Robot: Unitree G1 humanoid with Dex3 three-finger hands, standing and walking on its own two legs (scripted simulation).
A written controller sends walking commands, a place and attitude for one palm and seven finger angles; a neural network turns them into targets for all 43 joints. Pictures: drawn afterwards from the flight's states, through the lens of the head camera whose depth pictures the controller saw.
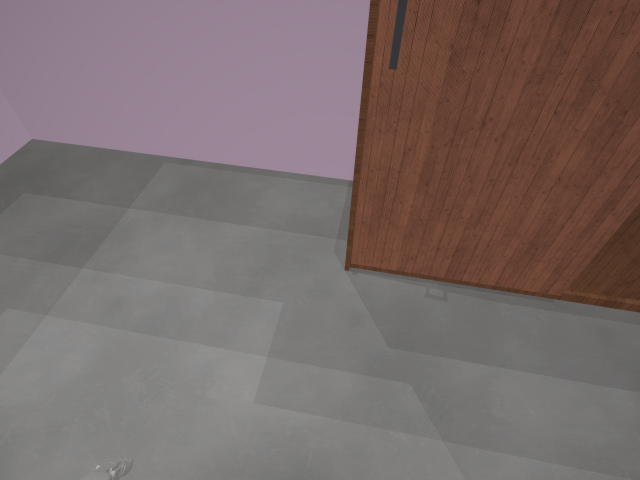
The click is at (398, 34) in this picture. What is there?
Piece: wardrobe's sliding door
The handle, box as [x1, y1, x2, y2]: [389, 0, 407, 69]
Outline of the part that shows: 407,0 398,1 389,68 396,69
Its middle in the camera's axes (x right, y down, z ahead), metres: +0.17 -0.49 +0.83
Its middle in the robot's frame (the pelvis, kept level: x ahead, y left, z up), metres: +0.98 -0.12 +0.20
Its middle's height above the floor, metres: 0.97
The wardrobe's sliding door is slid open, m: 0.00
